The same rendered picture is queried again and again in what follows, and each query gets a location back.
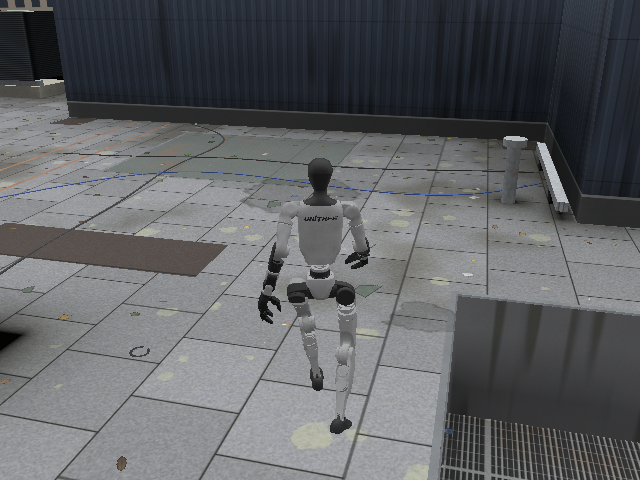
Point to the right robot hand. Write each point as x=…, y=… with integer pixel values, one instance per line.
x=354, y=257

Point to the robot right upper arm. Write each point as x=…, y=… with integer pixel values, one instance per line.
x=351, y=212

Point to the left robot forearm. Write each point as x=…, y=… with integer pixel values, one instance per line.
x=272, y=273

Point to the left robot hand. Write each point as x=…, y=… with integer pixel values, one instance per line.
x=263, y=308

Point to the right robot forearm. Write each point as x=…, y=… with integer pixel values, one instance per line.
x=364, y=255

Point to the robot left upper arm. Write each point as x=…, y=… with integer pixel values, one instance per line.
x=288, y=212

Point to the robot torso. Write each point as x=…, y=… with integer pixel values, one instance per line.
x=320, y=235

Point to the right robot thigh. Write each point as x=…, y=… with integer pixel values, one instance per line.
x=347, y=319

